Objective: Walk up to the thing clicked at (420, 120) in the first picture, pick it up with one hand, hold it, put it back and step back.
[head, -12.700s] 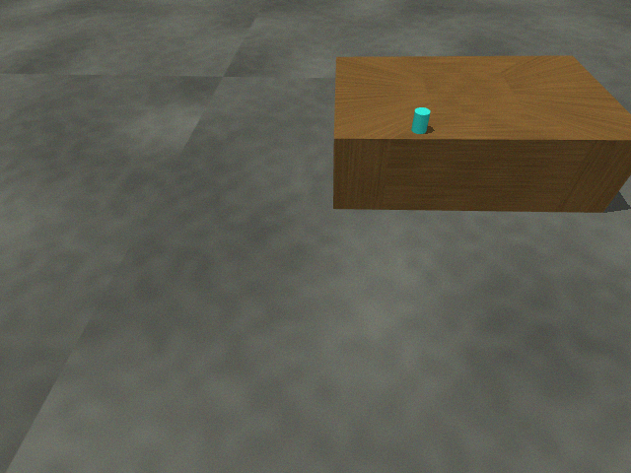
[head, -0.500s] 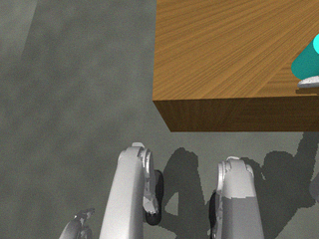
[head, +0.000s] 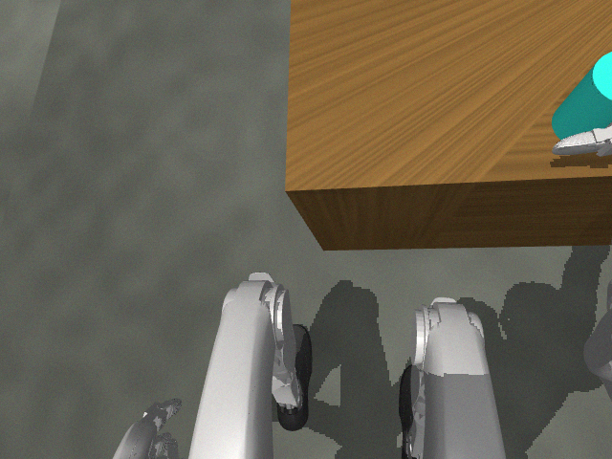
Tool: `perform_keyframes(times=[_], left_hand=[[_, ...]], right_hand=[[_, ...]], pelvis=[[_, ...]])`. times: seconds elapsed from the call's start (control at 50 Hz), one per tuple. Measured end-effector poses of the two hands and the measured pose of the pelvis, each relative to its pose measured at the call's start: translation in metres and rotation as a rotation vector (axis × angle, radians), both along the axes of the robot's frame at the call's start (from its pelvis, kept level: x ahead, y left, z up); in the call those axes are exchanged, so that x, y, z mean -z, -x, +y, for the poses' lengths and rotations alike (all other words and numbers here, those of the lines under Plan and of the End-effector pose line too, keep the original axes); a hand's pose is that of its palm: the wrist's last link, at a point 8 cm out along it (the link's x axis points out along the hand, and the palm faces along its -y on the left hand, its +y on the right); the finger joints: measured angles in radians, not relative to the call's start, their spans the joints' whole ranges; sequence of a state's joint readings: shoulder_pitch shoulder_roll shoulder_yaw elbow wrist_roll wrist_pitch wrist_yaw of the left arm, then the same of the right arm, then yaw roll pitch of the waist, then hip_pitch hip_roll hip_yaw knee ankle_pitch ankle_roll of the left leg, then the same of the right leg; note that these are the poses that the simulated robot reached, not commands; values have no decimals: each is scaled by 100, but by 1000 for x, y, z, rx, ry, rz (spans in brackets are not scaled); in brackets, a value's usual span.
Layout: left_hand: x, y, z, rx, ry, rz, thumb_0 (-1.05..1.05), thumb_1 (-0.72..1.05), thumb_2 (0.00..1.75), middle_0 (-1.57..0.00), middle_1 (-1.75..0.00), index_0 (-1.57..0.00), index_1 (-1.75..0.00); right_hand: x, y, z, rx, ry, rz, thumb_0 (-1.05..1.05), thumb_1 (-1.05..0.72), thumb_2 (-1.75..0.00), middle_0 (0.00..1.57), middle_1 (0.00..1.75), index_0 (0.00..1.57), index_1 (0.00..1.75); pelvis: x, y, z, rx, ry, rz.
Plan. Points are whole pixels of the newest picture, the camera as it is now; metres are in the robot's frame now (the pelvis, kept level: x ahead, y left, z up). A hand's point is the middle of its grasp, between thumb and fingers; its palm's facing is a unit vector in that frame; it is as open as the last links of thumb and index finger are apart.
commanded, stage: close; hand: right
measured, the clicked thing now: (602, 102) +0.52 -0.25 +0.00
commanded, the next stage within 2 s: settle in 0.88 s
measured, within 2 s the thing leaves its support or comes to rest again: leaves its support in 1.20 s
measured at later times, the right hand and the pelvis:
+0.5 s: hand out of the picture +0.53 -0.26 +0.02, palm faces +0.26 +0.97 -0.02, open 12.3 cm; pelvis +0.00 +0.00 +0.00, yaw +0 degrees
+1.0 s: hand out of the picture +0.52 -0.25 +0.02, palm faces +0.26 +0.97 -0.02, open 9.2 cm; pelvis +0.00 +0.00 +0.01, yaw +0 degrees
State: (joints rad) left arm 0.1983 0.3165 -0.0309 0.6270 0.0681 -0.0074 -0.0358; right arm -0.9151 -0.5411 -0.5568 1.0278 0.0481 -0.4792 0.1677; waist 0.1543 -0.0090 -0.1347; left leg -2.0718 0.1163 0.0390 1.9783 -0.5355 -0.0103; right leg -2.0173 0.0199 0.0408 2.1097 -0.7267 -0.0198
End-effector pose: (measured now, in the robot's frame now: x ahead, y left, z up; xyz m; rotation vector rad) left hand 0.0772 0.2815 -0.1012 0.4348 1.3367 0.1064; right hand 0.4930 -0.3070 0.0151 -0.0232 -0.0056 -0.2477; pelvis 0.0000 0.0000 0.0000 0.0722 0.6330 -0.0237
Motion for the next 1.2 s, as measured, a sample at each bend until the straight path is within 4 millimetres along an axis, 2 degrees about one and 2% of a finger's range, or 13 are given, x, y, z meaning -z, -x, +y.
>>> perform_keyframes(times=[0.14, 0.34, 0.52, 0.68, 0.72, 0.84, 1.08, 1.2], left_hand=[[5, 9, 1, -3, -1, 19, 0, 90, 89, -20, -30, -21, -30], [1, 18, 2, -16, -1, 30, 0, 91, 89, -20, -30, -21, -30], [-5, 17, 2, -20, -2, 31, 0, 91, 89, -20, -30, -21, -30], [-7, 9, 3, -11, -6, 21, 0, 91, 89, -20, -30, -21, -30], [-7, 6, 3, -12, -8, 14, 0, 91, 89, -20, -30, -21, -30], [-10, -1, 2, -14, -7, -5, 0, 92, 88, -20, -30, -21, -29], [-12, -7, -2, -27, 1, -12, 0, 92, 87, -20, -30, -21, -29], [-16, -7, -2, -38, 2, -8, 0, 91, 88, -20, -30, -21, -30]], right_hand=[[-4, -6, -2, 14, -4, -9, 0, 50, -7, 38, 20, 37, 20], [-9, -10, -1, 12, 4, 10, 0, 48, -14, 61, 36, 60, 36], [-5, -3, 1, 11, -4, 24, -1, 38, -28, 82, 53, 81, 53], [-7, 2, 4, 9, -1, 14, -1, 21, -44, 98, 70, 97, 70], [-7, 3, 5, 11, -2, 18, -1, 19, -48, 101, 74, 95, 72], [-7, 3, 7, 15, -3, 25, 0, 17, -62, 97, 79, 90, 77], [-6, 3, 10, 12, -6, 11, 1, 27, -83, 92, 97, 85, 96], [-12, 6, 11, 2, 15, 36, 2, 33, -94, 90, 107, 83, 105]], pelvis=[[4, 3, 1, 1, 0, -4], [3, 5, 2, -1, 0, -5], [-3, 3, 1, -1, 1, -2], [-6, 2, 2, 1, 2, -4], [-7, 1, 2, 1, 1, -5], [-11, 0, 1, 0, 0, -1], [-15, -5, -2, -3, -3, 1], [-21, -6, -2, -4, 0, -5]])
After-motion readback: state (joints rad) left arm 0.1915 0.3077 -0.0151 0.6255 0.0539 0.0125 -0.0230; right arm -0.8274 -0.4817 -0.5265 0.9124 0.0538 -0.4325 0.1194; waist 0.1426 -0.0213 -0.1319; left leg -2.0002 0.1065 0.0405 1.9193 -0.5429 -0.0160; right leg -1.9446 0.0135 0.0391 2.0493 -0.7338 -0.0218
